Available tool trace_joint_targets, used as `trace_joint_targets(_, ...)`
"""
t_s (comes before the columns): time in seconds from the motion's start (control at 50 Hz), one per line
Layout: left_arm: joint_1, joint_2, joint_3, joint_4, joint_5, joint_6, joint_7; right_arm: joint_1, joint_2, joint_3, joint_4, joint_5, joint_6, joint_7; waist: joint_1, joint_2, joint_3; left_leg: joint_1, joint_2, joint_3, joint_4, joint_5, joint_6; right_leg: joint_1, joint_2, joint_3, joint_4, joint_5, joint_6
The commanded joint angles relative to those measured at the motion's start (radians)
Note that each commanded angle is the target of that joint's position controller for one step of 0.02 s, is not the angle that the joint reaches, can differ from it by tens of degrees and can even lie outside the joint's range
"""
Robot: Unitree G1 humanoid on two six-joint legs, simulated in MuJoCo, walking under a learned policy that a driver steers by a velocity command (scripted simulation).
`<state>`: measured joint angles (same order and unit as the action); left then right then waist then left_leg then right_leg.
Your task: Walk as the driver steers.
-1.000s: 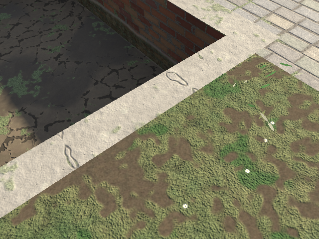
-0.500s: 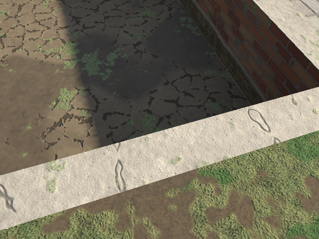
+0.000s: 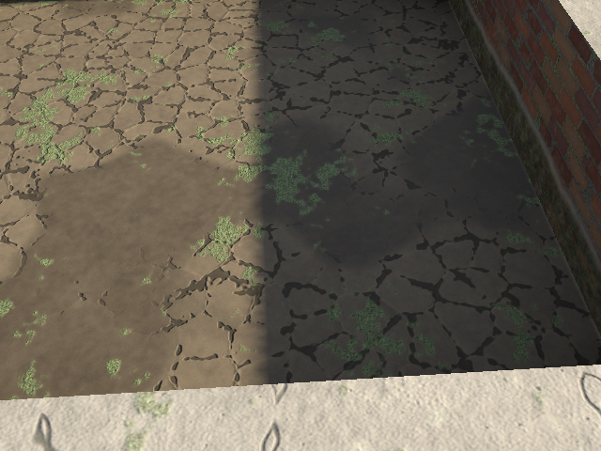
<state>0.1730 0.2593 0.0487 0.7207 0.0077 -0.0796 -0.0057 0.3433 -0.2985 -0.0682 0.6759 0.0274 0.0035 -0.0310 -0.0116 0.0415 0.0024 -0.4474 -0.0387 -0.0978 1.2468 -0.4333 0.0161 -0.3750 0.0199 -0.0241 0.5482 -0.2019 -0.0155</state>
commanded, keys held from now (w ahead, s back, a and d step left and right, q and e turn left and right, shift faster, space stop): w+q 0.66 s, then w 0.34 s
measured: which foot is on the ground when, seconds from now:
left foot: up 0.00-0.34, down 0.36-0.82, up 0.84-1.00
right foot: down 0.00-0.34, up 0.36-0.80, down 0.82-1.00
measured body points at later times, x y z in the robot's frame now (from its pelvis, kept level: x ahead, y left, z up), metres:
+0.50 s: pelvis +0.21 +0.07 +0.00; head +0.23 +0.10 +0.45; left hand +0.24 +0.37 -0.12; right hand +0.39 -0.15 -0.10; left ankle +0.25 +0.16 -0.73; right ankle +0.21 -0.10 -0.63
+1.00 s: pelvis +0.40 +0.10 +0.00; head +0.41 +0.08 +0.45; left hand +0.34 +0.35 -0.11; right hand +0.64 -0.08 -0.12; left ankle +0.31 +0.24 -0.64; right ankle +0.46 +0.05 -0.73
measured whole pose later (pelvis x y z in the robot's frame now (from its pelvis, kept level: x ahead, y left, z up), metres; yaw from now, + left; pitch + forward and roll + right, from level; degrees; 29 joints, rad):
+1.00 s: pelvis +0.40 +0.10 +0.00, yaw +29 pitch +0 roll +1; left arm 0.34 0.20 0.00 0.72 -0.01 -0.01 0.01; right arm 0.24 -0.28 -0.06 0.71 -0.01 0.06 -0.06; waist 0.02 0.04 0.00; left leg -0.55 -0.15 -0.23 1.24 -0.31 -0.01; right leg -0.35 0.05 -0.03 0.64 -0.29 -0.07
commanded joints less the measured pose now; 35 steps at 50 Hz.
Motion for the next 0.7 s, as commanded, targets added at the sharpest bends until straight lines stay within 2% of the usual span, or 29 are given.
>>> trace_joint_targets(0.02,0.042,0.083,0.022,-0.031,0.008,-0.005,0.018,-0.017,-0.079,-0.033,-0.109,-0.003,0.004,-0.002,0.023,-0.187,0.000,-0.252,0.117,-0.022,0.014,0.092,-0.012,0.202,-0.258,0.292,-0.284,-0.048,-0.156)
trace_joint_targets(0.06,0.064,0.106,0.032,-0.008,0.007,-0.012,0.021,-0.039,-0.049,-0.025,-0.124,-0.007,0.008,0.001,0.023,-0.176,0.005,-0.254,0.124,0.007,-0.052,0.124,-0.021,0.192,-0.263,0.212,-0.304,0.047,-0.181)
trace_joint_targets(0.1,0.083,0.136,0.045,0.009,0.008,-0.014,0.023,-0.092,-0.029,-0.015,-0.143,-0.012,0.008,0.004,0.035,-0.134,0.010,-0.281,0.141,0.009,-0.148,0.180,-0.027,0.218,-0.293,0.171,-0.306,0.126,-0.200)
trace_joint_targets(0.16,0.098,0.160,0.054,0.030,0.003,0.002,0.024,-0.136,-0.003,0.001,-0.148,-0.013,0.005,0.020,0.051,-0.106,0.009,-0.266,0.146,0.034,-0.291,0.294,-0.005,0.255,-0.296,0.082,-0.261,0.256,-0.191)
trace_joint_targets(0.18,0.106,0.163,0.053,0.035,-0.005,0.013,0.023,-0.153,0.003,0.005,-0.151,-0.011,0.008,0.024,0.059,-0.113,0.018,-0.253,0.140,0.052,-0.327,0.323,0.002,0.254,-0.293,0.051,-0.247,0.296,-0.186)
trace_joint_targets(0.22,0.108,0.170,0.051,0.042,-0.010,0.027,0.017,-0.181,0.008,0.009,-0.162,-0.009,0.017,0.037,0.066,-0.120,0.041,-0.192,0.120,0.097,-0.401,0.360,0.017,0.224,-0.285,-0.006,-0.213,0.320,-0.169)
trace_joint_targets(0.26,0.124,0.194,0.056,0.050,-0.024,0.033,0.013,-0.209,0.005,0.006,-0.178,-0.001,0.025,0.047,0.069,-0.135,0.047,-0.135,0.100,0.132,-0.442,0.297,0.035,0.221,-0.305,-0.026,-0.191,0.313,-0.156)
trace_joint_targets(0.28,0.123,0.207,0.059,0.049,-0.036,0.037,0.013,-0.215,0.001,0.005,-0.187,0.005,0.030,0.049,0.059,-0.137,0.049,-0.114,0.090,0.139,-0.463,0.231,0.048,0.236,-0.320,-0.029,-0.177,0.335,-0.149)
trace_joint_targets(0.3,0.110,0.228,0.064,0.046,-0.041,0.044,0.017,-0.193,-0.010,-0.001,-0.184,0.004,0.031,0.048,0.042,-0.142,0.036,-0.055,0.069,0.159,-0.491,0.175,0.064,0.242,-0.321,-0.051,-0.136,0.422,-0.135)
trace_joint_targets(0.32,0.096,0.227,0.064,0.044,-0.049,0.048,0.020,-0.101,-0.034,-0.016,-0.151,0.001,0.032,0.048,-0.010,-0.128,-0.007,0.066,0.025,0.186,-0.562,0.188,0.087,0.247,-0.300,-0.088,-0.031,0.533,-0.106)
trace_joint_targets(0.34,0.079,0.209,0.056,0.045,-0.054,0.049,0.021,0.050,-0.080,-0.045,-0.096,-0.007,0.032,0.039,-0.087,-0.082,-0.086,0.284,-0.032,0.221,-0.636,0.290,0.115,0.194,-0.247,-0.144,0.170,0.592,-0.069)
trace_joint_targets(0.36,0.064,0.172,0.043,0.024,-0.028,0.041,0.023,0.209,-0.184,-0.079,-0.063,-0.003,0.033,0.019,-0.159,0.068,-0.145,0.509,0.098,-0.025,-0.721,0.359,0.184,-0.013,-0.165,-0.165,0.544,0.262,0.004)
trace_joint_targets(0.38,0.131,0.062,0.009,-0.045,-0.005,0.013,0.014,0.159,-0.289,-0.073,-0.093,-0.014,0.021,0.024,-0.029,0.308,-0.249,0.680,0.324,-0.609,-0.889,0.211,0.371,-0.337,0.013,-0.007,0.859,-0.426,0.051)
trace_joint_targets(0.4,0.064,0.166,0.031,-0.059,-0.048,-0.002,0.008,0.106,-0.195,-0.056,-0.129,-0.024,0.014,0.040,-0.083,0.188,-0.256,0.606,0.364,-0.688,-0.987,0.024,0.393,-0.429,-0.006,0.131,0.900,-0.352,0.042)
trace_joint_targets(0.42,0.042,0.188,0.040,-0.057,-0.066,-0.003,0.008,0.077,-0.130,-0.035,-0.110,-0.024,0.009,0.044,-0.060,0.128,-0.116,0.504,0.347,-0.583,-0.981,-0.034,0.355,-0.479,-0.041,0.112,0.869,-0.303,0.023)
trace_joint_targets(0.44,0.057,0.175,0.040,-0.042,-0.046,-0.002,0.014,0.070,-0.091,-0.023,-0.097,-0.018,0.004,0.041,-0.034,0.036,-0.062,0.407,0.301,-0.497,-0.962,-0.058,0.312,-0.453,-0.077,0.109,0.814,-0.251,0.011)
trace_joint_targets(0.46,0.060,0.158,0.039,-0.042,-0.016,0.002,0.021,0.024,-0.064,-0.012,-0.106,-0.021,-0.003,0.039,0.001,0.010,-0.029,0.307,0.253,-0.421,-0.944,-0.006,0.275,-0.402,-0.101,0.113,0.737,-0.177,0.013)
trace_joint_targets(0.48,0.085,0.104,0.012,-0.035,0.081,0.057,0.014,0.013,-0.107,-0.029,-0.081,-0.049,-0.001,0.017,0.029,0.056,-0.086,0.277,0.182,-0.308,-0.943,0.128,0.222,-0.295,-0.127,0.072,0.648,-0.154,0.036)
trace_joint_targets(0.5,0.091,0.098,0.013,-0.032,0.078,0.088,0.011,0.014,-0.099,-0.026,-0.075,-0.052,-0.007,0.012,0.035,0.058,-0.079,0.225,0.153,-0.269,-0.944,0.219,0.224,-0.253,-0.112,0.047,0.638,-0.132,0.053)
trace_joint_targets(0.52,0.082,0.101,0.012,-0.034,0.064,0.105,0.013,0.021,-0.090,-0.023,-0.071,-0.048,-0.014,0.013,0.034,0.051,-0.071,0.195,0.142,-0.263,-0.949,0.250,0.233,-0.241,-0.107,0.038,0.609,-0.115,0.066)
trace_joint_targets(0.56,0.016,0.106,0.011,-0.053,0.039,0.117,0.020,0.023,-0.081,-0.020,-0.069,-0.037,-0.013,0.014,0.026,0.039,-0.030,0.125,0.129,-0.260,-0.971,0.184,0.248,-0.231,-0.097,0.037,0.512,-0.061,0.083)
trace_joint_targets(0.58,-0.018,0.100,0.007,-0.065,0.035,0.117,0.022,0.031,-0.083,-0.021,-0.070,-0.036,-0.010,0.013,0.017,0.036,-0.012,0.115,0.128,-0.273,-0.974,0.154,0.251,-0.239,-0.094,0.038,0.463,-0.029,0.085)
trace_joint_targets(0.6,-0.040,0.075,0.000,-0.071,0.034,0.118,0.025,0.049,-0.082,-0.019,-0.068,-0.036,-0.001,0.015,0.008,0.021,-0.009,0.128,0.138,-0.284,-0.954,0.202,0.249,-0.242,-0.092,0.038,0.426,0.011,0.078)
trace_joint_targets(0.62,-0.058,0.068,-0.004,-0.074,0.030,0.116,0.026,0.057,-0.069,-0.016,-0.069,-0.035,-0.001,0.015,0.001,0.022,-0.007,0.131,0.137,-0.282,-0.931,0.240,0.243,-0.239,-0.084,0.042,0.387,0.048,0.071)
trace_joint_targets(0.66,-0.100,0.067,-0.005,-0.088,0.037,0.112,0.013,0.100,-0.089,-0.021,-0.059,-0.024,0.006,0.011,-0.026,0.031,-0.028,0.147,0.125,-0.309,-0.912,0.262,0.230,-0.206,-0.048,0.030,0.367,0.057,0.055)
trace_joint_targets(0.7,-0.117,0.066,-0.005,-0.099,0.029,0.095,0.008,0.107,-0.108,-0.024,-0.046,-0.038,0.014,0.005,-0.032,0.050,0.007,0.170,0.129,-0.306,-0.871,0.346,0.226,-0.206,-0.040,0.029,0.304,0.024,0.047)
Keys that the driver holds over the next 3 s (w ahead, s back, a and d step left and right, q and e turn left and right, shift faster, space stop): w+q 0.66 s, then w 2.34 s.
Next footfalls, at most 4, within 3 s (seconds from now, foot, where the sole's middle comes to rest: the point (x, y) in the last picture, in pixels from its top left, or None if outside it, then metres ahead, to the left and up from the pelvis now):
0.36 left None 0.29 0.17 -0.77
0.82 right None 0.47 0.11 -0.77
1.32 left None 0.42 0.30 -0.77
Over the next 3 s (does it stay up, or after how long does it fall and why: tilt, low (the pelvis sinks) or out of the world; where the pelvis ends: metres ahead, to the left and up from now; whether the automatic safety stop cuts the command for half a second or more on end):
stays up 0.42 0.22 -0.01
